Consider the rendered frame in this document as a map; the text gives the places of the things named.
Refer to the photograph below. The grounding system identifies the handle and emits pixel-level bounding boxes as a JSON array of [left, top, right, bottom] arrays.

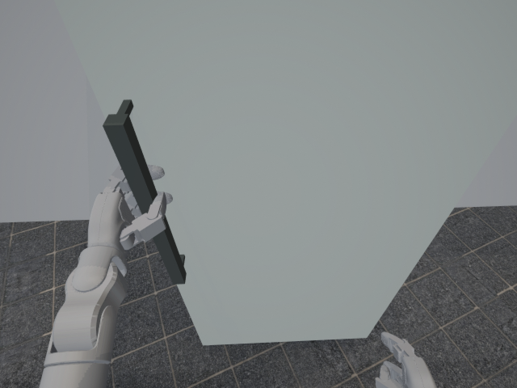
[[103, 99, 187, 285]]

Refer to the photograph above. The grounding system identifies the robot left hand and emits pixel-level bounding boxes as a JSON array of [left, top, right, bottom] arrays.
[[87, 165, 173, 259]]

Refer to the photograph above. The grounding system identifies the fridge door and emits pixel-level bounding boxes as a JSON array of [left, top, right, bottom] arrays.
[[54, 0, 517, 345]]

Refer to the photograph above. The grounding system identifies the left robot forearm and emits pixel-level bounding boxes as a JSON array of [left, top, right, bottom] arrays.
[[39, 246, 128, 388]]

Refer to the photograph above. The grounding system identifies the robot right hand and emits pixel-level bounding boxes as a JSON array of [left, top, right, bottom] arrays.
[[376, 332, 437, 388]]

